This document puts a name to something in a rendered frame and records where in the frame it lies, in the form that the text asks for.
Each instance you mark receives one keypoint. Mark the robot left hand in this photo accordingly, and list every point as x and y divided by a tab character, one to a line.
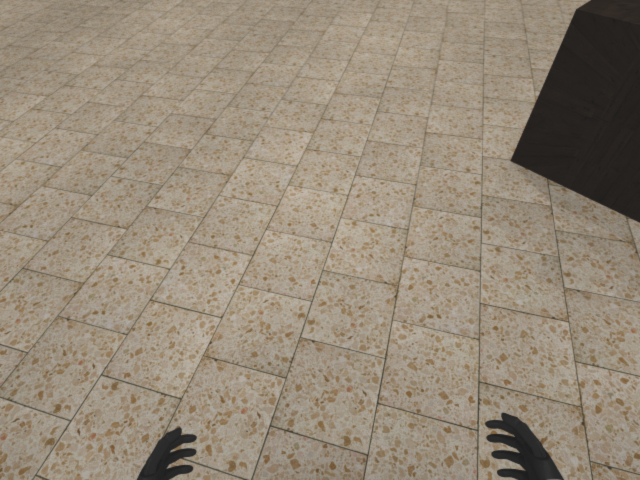
157	463

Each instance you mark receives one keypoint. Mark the pedestal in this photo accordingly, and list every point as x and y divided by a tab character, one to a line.
584	130

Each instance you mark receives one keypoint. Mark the robot right hand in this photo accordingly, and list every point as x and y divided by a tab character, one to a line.
532	457

